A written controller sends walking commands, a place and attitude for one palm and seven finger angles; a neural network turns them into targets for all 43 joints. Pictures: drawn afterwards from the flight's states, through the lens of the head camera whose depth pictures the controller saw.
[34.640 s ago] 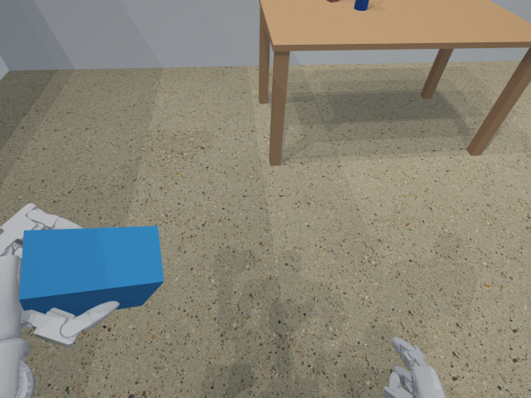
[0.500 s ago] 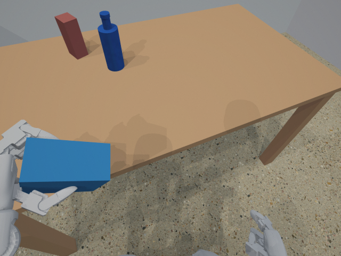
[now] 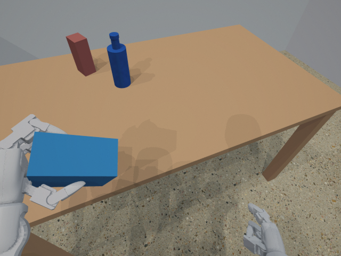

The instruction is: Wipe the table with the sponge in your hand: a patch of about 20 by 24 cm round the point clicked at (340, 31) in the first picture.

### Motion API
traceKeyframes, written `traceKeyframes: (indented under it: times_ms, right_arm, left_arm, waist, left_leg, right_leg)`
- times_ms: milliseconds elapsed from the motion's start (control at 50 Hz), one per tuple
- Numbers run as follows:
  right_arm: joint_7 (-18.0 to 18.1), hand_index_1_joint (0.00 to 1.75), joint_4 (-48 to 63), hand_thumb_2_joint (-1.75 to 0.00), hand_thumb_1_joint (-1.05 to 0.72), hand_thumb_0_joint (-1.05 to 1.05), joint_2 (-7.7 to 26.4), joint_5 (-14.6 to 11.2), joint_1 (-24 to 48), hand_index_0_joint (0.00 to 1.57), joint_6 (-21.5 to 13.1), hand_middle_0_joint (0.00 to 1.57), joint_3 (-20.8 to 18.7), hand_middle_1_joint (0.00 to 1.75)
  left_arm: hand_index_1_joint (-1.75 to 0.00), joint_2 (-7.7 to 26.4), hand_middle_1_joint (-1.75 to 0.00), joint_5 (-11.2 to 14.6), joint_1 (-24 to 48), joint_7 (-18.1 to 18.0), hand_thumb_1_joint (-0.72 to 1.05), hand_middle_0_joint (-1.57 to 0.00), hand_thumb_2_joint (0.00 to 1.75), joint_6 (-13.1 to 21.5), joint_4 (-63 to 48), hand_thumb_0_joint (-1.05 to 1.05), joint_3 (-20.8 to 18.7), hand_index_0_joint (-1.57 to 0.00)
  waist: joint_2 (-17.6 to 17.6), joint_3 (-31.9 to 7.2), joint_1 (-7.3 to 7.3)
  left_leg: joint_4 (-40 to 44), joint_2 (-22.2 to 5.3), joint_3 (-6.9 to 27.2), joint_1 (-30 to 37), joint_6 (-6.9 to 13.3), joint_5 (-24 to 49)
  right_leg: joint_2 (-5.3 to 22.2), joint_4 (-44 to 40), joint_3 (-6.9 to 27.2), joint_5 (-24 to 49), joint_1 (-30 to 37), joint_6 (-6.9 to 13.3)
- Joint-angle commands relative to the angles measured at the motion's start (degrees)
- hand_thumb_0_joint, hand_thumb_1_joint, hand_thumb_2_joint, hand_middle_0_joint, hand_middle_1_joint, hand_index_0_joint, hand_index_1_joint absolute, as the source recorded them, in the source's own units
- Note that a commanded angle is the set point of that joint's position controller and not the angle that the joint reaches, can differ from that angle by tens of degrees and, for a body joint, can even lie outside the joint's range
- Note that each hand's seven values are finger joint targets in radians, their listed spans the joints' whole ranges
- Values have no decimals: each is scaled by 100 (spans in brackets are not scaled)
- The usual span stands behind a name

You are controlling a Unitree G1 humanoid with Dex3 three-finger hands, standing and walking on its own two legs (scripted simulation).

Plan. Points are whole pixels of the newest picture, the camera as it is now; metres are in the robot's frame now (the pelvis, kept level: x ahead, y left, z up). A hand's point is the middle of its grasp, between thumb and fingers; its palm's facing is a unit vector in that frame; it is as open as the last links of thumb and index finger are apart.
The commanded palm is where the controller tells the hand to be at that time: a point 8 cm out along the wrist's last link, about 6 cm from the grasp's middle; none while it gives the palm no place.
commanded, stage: come to a stop and stand still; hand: left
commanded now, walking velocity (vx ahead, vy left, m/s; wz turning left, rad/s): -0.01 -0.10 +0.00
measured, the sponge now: (86, 164) +0.24 +0.18 +0.14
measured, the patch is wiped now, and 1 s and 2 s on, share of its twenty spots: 0.00 0.00 0.00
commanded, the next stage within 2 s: look again from close up in 0.94 s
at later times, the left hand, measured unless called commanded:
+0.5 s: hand (32, 161) +0.23 +0.27 +0.16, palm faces +0.23 -0.91 -0.35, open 10.6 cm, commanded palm +0.17 +0.32 +0.18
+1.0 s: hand (3, 150) +0.24 +0.32 +0.17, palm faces +0.35 -0.86 -0.37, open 10.6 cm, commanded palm +0.17 +0.35 +0.18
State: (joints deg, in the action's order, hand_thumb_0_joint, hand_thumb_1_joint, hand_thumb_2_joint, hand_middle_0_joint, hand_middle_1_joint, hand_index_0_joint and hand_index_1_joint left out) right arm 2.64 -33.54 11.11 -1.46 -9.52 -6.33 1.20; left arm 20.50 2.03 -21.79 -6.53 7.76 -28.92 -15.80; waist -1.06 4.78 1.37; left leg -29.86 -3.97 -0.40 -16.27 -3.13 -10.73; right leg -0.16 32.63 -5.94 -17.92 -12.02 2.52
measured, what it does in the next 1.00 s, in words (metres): shifts its weight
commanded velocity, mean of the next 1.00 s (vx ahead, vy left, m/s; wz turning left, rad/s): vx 0.00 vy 0.00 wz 0.00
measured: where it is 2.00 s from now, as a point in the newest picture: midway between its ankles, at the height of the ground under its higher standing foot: outside the picture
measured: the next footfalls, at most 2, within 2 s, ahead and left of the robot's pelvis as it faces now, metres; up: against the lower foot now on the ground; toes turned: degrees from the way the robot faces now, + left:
none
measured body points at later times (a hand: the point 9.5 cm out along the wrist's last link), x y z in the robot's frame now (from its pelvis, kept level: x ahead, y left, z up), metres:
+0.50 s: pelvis -0.01 +0.05 +0.01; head +0.01 +0.08 +0.46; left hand +0.21 +0.31 +0.18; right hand +0.15 -0.19 -0.05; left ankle +0.05 +0.15 -0.73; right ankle +0.00 -0.08 -0.73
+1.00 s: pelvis +0.01 +0.08 +0.01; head +0.03 +0.11 +0.46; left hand +0.22 +0.36 +0.19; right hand +0.19 -0.13 -0.05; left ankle +0.05 +0.15 -0.73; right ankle +0.00 -0.08 -0.73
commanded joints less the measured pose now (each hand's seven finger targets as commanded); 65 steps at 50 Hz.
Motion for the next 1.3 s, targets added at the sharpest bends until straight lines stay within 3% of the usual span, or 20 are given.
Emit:
traceKeyframes:
  times_ms: [0,40,140,160,180,200,220,240,300,420,440,460,520,660,840,860,940,960,1060,1280]
  right_arm:
    - [-20,30,962,-90,-90,0,611,-35,253,20,-283,20,-182,30]
    - [-23,30,954,-90,-90,0,616,-59,184,20,-253,20,-162,30]
    - [5,30,969,-90,-90,0,684,-69,236,20,-226,20,-111,30]
    - [123,30,765,-90,-90,0,1232,294,-225,20,-461,20,-642,30]
    - [59,30,557,-90,-90,0,403,142,-40,20,-495,20,-305,30]
    - [16,30,941,-90,-90,0,753,104,-93,20,-551,20,-397,30]
    - [-29,30,895,-90,-90,0,756,27,-56,20,-613,20,-377,30]
    - [-87,30,919,-90,-90,0,730,-12,193,20,-692,20,-334,30]
    - [-157,30,896,-90,-90,0,796,44,244,20,-735,20,-383,30]
    - [-42,30,967,-90,-90,0,755,105,431,20,-664,20,-332,30]
    - [-21,30,932,-90,-90,0,793,91,468,20,-624,20,-336,30]
    - [-11,30,954,-90,-90,0,751,106,393,20,-585,20,-307,30]
    - [-13,30,976,-90,-90,0,712,78,280,20,-617,20,-306,30]
    - [-131,30,802,-90,-90,0,775,94,100,20,-788,20,-301,30]
    - [-56,30,747,-90,-90,0,699,112,377,20,-709,20,-250,30]
    - [-61,30,763,-90,-90,0,672,137,328,20,-684,20,-222,30]
    - [-63,30,824,-90,-90,0,663,104,410,20,-670,20,-245,30]
    - [-78,30,822,-90,-90,0,663,130,323,20,-634,20,-229,30]
    - [-70,30,842,-90,-90,0,700,109,299,20,-569,20,-255,30]
    - [36,30,902,-90,-90,0,742,86,379,20,-542,20,-316,30]
  left_arm:
    - [-160,1359,-160,171,-169,-161,10,-120,130,464,-1273,0,-1439,-120]
    - [-160,1110,-160,249,-793,-88,10,-120,130,335,-577,0,-1299,-120]
    - [-160,869,-160,266,-481,18,10,-120,130,139,-383,0,-824,-120]
    - [-160,5136,-160,-430,4987,129,10,-120,130,743,-1473,0,-4111,-120]
    - [-160,1783,-160,-74,2014,326,10,-120,130,530,1328,0,-1677,-120]
    - [-160,1781,-160,-20,1021,230,10,-120,130,667,519,0,-1682,-120]
    - [-160,974,-160,80,729,260,10,-120,130,630,581,0,-876,-120]
    - [-160,707,-160,154,814,241,10,-120,130,730,-146,0,-565,-120]
    - [-160,764,-160,67,981,100,10,-120,130,743,-969,0,-446,-120]
    - [-160,1433,-160,33,456,-89,10,-120,130,884,-1242,0,-1388,-120]
    - [-160,1698,-160,12,282,-133,10,-120,130,912,-1213,0,-1694,-120]
    - [-160,1410,-160,35,365,-110,10,-120,130,961,-1162,0,-1496,-120]
    - [-160,1346,-160,12,466,-73,10,-120,130,1048,-1020,0,-1499,-120]
    - [-160,681,-160,-68,338,22,10,-120,130,1004,-1042,0,-716,-120]
    - [-160,1241,-160,-136,840,-93,10,-120,130,946,-1212,0,-1170,-120]
    - [-160,991,-160,-91,804,-57,10,-120,130,966,-1150,0,-979,-120]
    - [-160,1131,-160,-71,425,-57,10,-120,130,968,-1206,0,-1163,-120]
    - [-160,873,-160,-25,282,-12,10,-120,130,963,-1065,0,-957,-120]
    - [-160,800,-160,6,26,20,10,-120,130,893,-799,0,-911,-120]
    - [-160,1011,-160,23,255,-39,10,-120,130,843,-1214,0,-983,-120]
  waist:
    - [849,-886,-41]
    - [513,-1025,-92]
    - [104,-983,-125]
    - [-946,-132,272]
    - [-1177,-1041,47]
    - [-851,-789,317]
    - [-468,-1068,211]
    - [626,-1360,195]
    - [172,-1469,184]
    - [188,-738,67]
    - [537,-704,54]
    - [855,-668,23]
    - [1259,-674,42]
    - [619,-1104,-43]
    - [855,-1130,1]
    - [781,-1089,1]
    - [915,-1143,11]
    - [766,-1100,4]
    - [518,-1049,-16]
    - [492,-1249,-12]
  left_leg:
    - [764,-367,503,28,466,-103]
    - [712,-342,451,327,417,129]
    - [550,-337,364,643,420,179]
    - [-395,-97,-466,-306,477,247]
    - [-375,573,-225,66,444,183]
    - [-317,403,-302,-20,358,165]
    - [194,314,-162,229,422,206]
    - [613,303,-154,780,522,700]
    - [547,42,165,1096,577,1153]
    - [988,107,440,171,499,-817]
    - [1143,19,524,114,514,-921]
    - [1402,-87,656,-189,545,-1311]
    - [1737,-329,786,-707,638,-1885]
    - [1270,-229,648,303,502,-478]
    - [1193,-144,574,409,422,20]
    - [1241,-132,608,327,419,-63]
    - [1211,-118,549,390,387,31]
    - [1239,-106,569,318,391,20]
    - [1235,-99,504,367,368,15]
    - [910,11,417,651,441,509]
  right_leg:
    - [425,-1182,653,1051,428,-139]
    - [474,-1244,622,1323,352,-141]
    - [572,-1409,712,1309,-98,-198]
    - [689,-2184,1391,2258,-477,-724]
    - [1022,-1488,1555,2712,106,-90]
    - [1014,-1509,1747,3805,281,-387]
    - [1028,-1178,1411,3431,663,-292]
    - [741,-896,1162,2688,595,-344]
    - [406,-1106,957,1292,309,-456]
    - [322,-1477,935,-318,12,-196]
    - [245,-1341,811,-235,50,-194]
    - [177,-1123,657,-213,249,-208]
    - [66,-671,550,122,725,-232]
    - [55,-1097,569,780,415,-276]
    - [121,-1118,589,1046,550,-264]
    - [105,-1142,550,995,583,-259]
    - [132,-1168,555,1077,639,-251]
    - [109,-1207,532,1076,638,-253]
    - [129,-1326,550,1086,527,-279]
    - [283,-1385,739,1544,574,-241]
